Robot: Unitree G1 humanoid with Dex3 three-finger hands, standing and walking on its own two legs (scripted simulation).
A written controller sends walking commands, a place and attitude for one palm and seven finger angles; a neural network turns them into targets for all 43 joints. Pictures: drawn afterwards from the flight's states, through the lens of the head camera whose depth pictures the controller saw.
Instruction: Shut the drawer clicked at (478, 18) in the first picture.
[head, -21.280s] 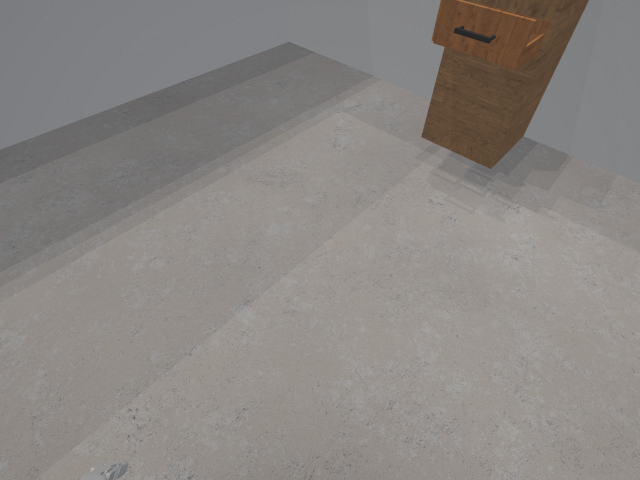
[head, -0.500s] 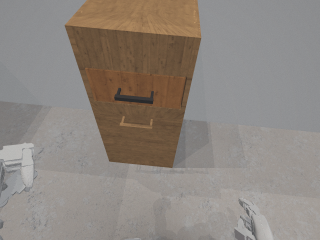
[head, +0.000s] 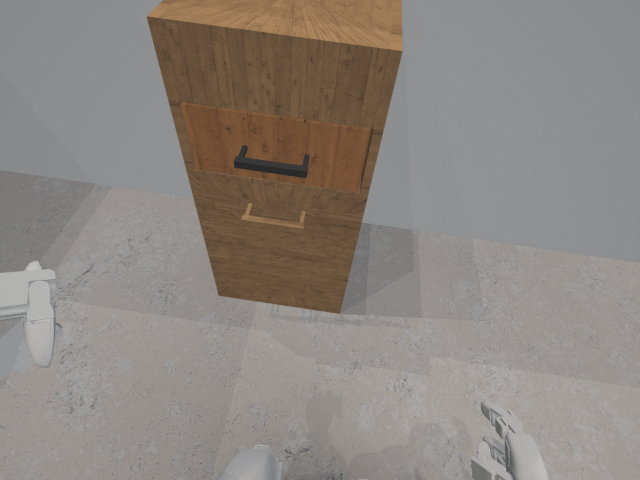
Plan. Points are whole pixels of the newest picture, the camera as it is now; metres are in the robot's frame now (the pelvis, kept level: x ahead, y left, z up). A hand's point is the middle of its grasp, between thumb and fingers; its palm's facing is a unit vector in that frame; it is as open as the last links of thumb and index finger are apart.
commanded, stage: step back with the hand held close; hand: left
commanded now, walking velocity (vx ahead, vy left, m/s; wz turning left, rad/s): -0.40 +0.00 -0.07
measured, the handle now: (273, 160) +0.72 +0.13 -0.08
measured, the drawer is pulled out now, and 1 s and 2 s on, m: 0.00 0.00 0.00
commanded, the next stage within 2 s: stop stepping back and stand still in 0.10 s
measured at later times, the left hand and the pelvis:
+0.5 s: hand (10, 446) +0.12 +0.22 +0.18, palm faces +0.29 -0.83 -0.47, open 3.2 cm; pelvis -0.08 +0.00 +0.01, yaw -4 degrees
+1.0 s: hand out of the picture +0.12 +0.25 +0.16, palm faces +0.31 -0.85 -0.42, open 3.2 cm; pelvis -0.08 +0.02 +0.01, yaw -4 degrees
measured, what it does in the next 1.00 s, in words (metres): steps on the spot: left foot, then right foot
